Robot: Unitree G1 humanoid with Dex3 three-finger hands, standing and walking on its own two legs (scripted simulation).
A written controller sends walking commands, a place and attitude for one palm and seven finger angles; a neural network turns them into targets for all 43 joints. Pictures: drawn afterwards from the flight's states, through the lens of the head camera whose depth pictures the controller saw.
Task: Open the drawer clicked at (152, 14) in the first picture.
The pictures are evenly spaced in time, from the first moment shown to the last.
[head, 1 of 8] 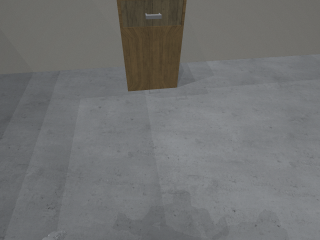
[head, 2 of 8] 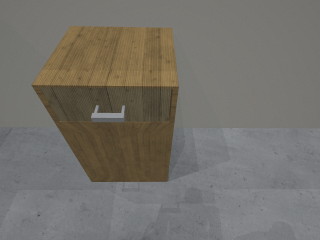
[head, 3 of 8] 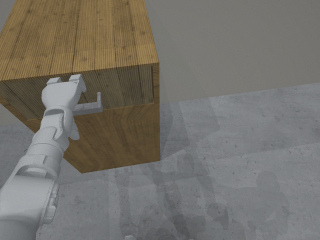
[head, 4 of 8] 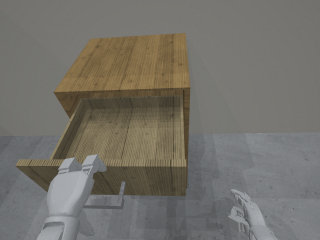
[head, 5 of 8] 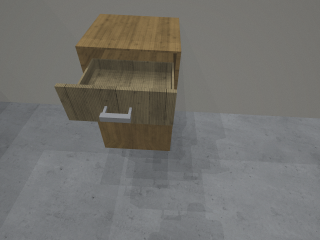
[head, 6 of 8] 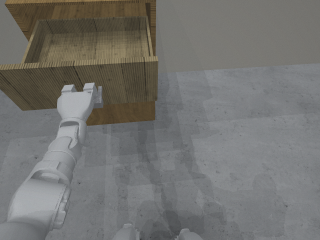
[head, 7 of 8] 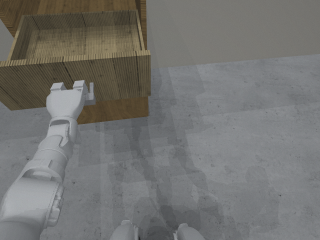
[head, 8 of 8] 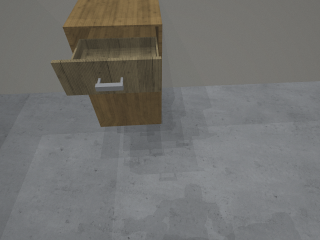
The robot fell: no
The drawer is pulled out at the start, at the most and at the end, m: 0.00 0.30 0.30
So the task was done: yes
